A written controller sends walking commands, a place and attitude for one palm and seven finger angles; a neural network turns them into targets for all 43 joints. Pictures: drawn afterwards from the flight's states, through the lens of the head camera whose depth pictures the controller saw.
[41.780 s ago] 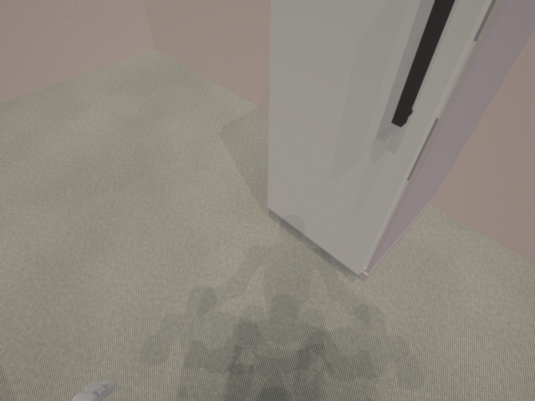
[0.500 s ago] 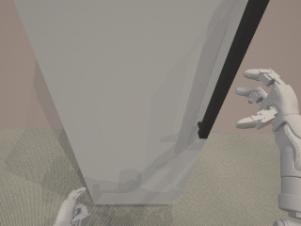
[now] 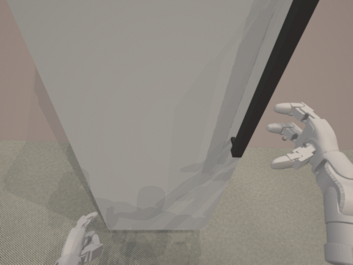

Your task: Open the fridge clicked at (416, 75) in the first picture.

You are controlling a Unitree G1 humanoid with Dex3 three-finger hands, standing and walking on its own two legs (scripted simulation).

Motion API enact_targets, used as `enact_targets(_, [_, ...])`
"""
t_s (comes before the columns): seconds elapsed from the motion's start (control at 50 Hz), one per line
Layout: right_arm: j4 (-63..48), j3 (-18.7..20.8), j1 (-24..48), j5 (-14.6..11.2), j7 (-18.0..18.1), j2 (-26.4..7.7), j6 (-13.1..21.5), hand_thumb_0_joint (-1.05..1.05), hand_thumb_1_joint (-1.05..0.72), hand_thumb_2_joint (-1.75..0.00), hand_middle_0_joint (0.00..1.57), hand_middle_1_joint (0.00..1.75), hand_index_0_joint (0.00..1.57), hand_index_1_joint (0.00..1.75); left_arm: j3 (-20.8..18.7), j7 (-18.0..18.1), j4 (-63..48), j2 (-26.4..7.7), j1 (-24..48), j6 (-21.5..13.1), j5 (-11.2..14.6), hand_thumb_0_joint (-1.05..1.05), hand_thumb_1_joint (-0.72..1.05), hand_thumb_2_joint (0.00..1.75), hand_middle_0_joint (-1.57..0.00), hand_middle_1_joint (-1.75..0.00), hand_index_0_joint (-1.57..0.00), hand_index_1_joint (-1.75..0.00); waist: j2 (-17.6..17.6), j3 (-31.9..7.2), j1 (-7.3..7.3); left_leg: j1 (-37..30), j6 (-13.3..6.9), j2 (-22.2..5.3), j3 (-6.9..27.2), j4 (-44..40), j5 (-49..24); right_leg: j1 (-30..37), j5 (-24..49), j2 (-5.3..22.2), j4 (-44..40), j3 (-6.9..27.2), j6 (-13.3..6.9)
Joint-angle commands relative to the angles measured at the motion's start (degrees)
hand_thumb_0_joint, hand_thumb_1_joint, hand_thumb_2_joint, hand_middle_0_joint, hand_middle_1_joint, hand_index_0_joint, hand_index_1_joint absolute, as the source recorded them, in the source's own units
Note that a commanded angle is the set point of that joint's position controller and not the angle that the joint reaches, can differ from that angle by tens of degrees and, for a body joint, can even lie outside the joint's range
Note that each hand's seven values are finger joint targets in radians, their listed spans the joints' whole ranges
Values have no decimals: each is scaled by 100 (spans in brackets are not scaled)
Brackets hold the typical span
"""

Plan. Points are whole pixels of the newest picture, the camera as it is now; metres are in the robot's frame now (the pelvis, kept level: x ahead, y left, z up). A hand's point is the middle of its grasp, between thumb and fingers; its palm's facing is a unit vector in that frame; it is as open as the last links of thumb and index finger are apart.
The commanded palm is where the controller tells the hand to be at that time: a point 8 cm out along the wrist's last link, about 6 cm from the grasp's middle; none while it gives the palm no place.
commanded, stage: move the hooked fingers beside the handle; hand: right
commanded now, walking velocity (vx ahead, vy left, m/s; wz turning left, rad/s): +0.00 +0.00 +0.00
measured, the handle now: (264, 78) +0.42 -0.14 +0.26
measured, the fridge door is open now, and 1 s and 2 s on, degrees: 0 0 0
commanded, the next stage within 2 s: feel for the door with the fingertips in 0.60 s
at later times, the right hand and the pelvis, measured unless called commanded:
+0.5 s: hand (297, 121) +0.34 -0.20 +0.22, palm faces +0.00 +1.00 -0.06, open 13.9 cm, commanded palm +0.32 -0.25 +0.20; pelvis +0.00 +0.00 +0.00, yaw +0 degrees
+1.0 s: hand (274, 123) +0.35 -0.16 +0.20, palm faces -0.08 +0.99 -0.06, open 14.0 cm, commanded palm +0.31 -0.21 +0.20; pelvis +0.00 +0.00 +0.00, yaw +0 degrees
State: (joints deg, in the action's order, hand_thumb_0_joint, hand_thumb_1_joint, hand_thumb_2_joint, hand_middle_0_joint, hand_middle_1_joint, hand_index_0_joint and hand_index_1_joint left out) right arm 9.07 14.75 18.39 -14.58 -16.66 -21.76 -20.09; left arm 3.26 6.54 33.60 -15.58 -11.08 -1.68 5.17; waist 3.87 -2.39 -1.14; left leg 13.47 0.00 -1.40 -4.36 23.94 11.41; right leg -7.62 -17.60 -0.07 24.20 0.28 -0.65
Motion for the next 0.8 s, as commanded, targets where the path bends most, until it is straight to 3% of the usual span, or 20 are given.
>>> enact_targets(0.0, [-2781,1139,3183,-263,283,-1869,1505,0,50,-30,30,120,30,120,-162,66,-817,-519,666,-595,-138,0,90,90,-20,-30,-20,-30,57,-2484,15,-1409,-190,135,90,120,-2297,736,2891,-33,-35,135,5])
enact_targets(0.04, [-2092,1127,3248,-131,403,-1777,1393,0,50,-30,30,120,30,120,-146,81,-608,-501,677,-580,-151,0,90,90,-20,-30,-20,-30,35,-1931,48,-1311,-188,101,68,-11,-2168,410,2668,-26,-184,95,3])
enact_targets(0.08, [-984,845,2833,4,431,-1479,895,0,50,-30,30,120,30,120,-129,72,-467,-534,700,-441,-107,0,90,90,-20,-30,-20,-30,141,-926,49,-935,-183,88,51,-193,-1522,-99,1986,-7,-360,55,17])
enact_targets(0.12, [-2,475,2264,92,338,-1122,316,0,50,-30,30,120,30,120,-125,39,-425,-610,697,-250,-59,0,90,90,-20,-30,-20,-30,33,-267,48,-703,-176,64,40,-303,-1032,-497,1520,20,-478,49,18])
enact_targets(0.14, [230,362,2015,98,239,-1020,70,0,50,-30,30,120,30,120,-140,19,-480,-655,694,-165,-25,0,90,90,-20,-30,-20,-30,-82,-221,14,-674,-180,75,20,-305,-955,-564,1429,24,-481,60,19])
enact_targets(0.18, [194,230,1591,29,19,-849,-216,0,50,-30,30,120,30,120,-175,-31,-683,-705,711,-79,11,0,90,90,-20,-30,-20,-30,-214,-602,-32,-827,-190,72,-3,-193,-1248,-481,1637,21,-404,76,3])
enact_targets(0.22, [-436,158,1598,-95,-132,-725,-102,0,50,-30,30,120,30,120,-229,-67,-875,-702,747,-89,13,0,90,90,-20,-30,-20,-30,-508,-1205,-9,-1018,-162,68,-12,-78,-1614,-209,1927,47,-283,76,-39])
enact_targets(0.28, [-2181,549,2417,-227,-62,-1110,611,0,50,-30,30,120,30,120,-246,-57,-1118,-559,825,-303,-39,0,90,90,-20,-30,-20,-30,-519,-2173,-39,-1378,-182,97,52,109,-2150,302,2525,6,-98,102,-69])
enact_targets(0.32, [-2859,1005,2853,-295,149,-1593,1099,0,50,-30,30,120,30,120,-204,-20,-1063,-504,817,-462,-93,0,90,90,-20,-30,-20,-30,-189,-2367,-65,-1441,-184,119,94,101,-2264,523,2752,-33,-86,131,-32])
enact_targets(0.36, [-2749,1076,2957,-230,341,-1582,1304,0,50,-30,30,120,30,120,-158,12,-885,-471,762,-539,-130,0,90,90,-20,-30,-20,-30,-91,-2171,-36,-1394,-180,123,68,78,-2248,478,2805,-30,-149,106,4])
enact_targets(0.4, [-2240,1183,2867,-51,488,-1805,1211,0,50,-30,30,120,30,120,-172,22,-675,-522,710,-528,-149,0,90,90,-20,-30,-20,-30,92,-1710,-41,-1250,-198,100,77,-35,-2033,303,2607,-14,-229,70,-3])
enact_targets(0.48, [-696,175,2430,84,347,-788,344,0,50,-30,30,120,30,120,-115,34,-496,-563,762,-308,-48,0,90,90,-20,-30,-20,-30,252,-431,110,-650,-188,102,25,-283,-1098,-235,1663,5,-435,67,32])
enact_targets(0.5, [-417,-38,2218,69,227,-531,153,0,50,-30,30,120,30,120,-156,32,-499,-605,754,-272,-22,0,90,90,-20,-30,-20,-30,91,-390,140,-576,-181,104,14,-310,-1051,-212,1584,22,-407,57,1])
enact_targets(0.56, [-334,-26,1810,-57,-70,-558,-170,0,50,-30,30,120,30,120,-189,10,-707,-688,762,-171,9,0,90,90,-20,-30,-20,-30,-399,-789,67,-724,-159,94,-12,-191,-1185,-234,1560,17,-328,111,-48])
enact_targets(0.6, [-860,299,1815,-132,-119,-894,35,0,50,-30,30,120,30,120,-234,-10,-843,-684,802,-198,-30,0,90,90,-20,-30,-20,-30,-612,-1369,-2,-1001,-156,94,14,-72,-1478,-46,1816,26,-225,89,-75])
enact_targets(0.64, [-1778,622,2484,-188,-10,-1234,452,0,50,-30,30,120,30,120,-211,-3,-987,-581,894,-294,-60,0,90,90,-20,-30,-20,-30,-609,-1931,-49,-1304,-164,71,70,26,-1791,138,2139,-7,-173,108,-87])
enact_targets(0.68, [-2431,844,3100,-219,190,-1440,888,0,50,-30,30,120,30,120,-166,14,-977,-485,911,-426,-102,0,90,90,-20,-30,-20,-30,-324,-2152,-50,-1362,-174,95,86,50,-1978,365,2416,-42,-153,138,-50])
enact_targets(0.7, [-2513,990,3050,-187,320,-1653,1057,0,50,-30,30,120,30,120,-163,10,-927,-491,889,-457,-124,0,90,90,-20,-30,-20,-30,-229,-2140,-71,-1385,-172,98,118,52,-1991,405,2459,-25,-131,98,-46])
enact_targets(0.76, [-2065,737,2880,-85,504,-1223,1103,0,50,-30,30,120,30,120,-138,14,-708,-452,806,-487,-130,0,90,90,-20,-30,-20,-30,13,-1633,1,-1238,-186,98,75,-52,-1928,239,2418,-15,-246,60,-2])
enact_targets(0.78, [-1845,419,2803,-39,502,-901,973,0,50,-30,30,120,30,120,-114,8,-680,-451,836,-462,-115,0,90,90,-20,-30,-20,-30,169,-1334,25,-1091,-188,93,72,-92,-1802,147,2283,-18,-289,50,10])
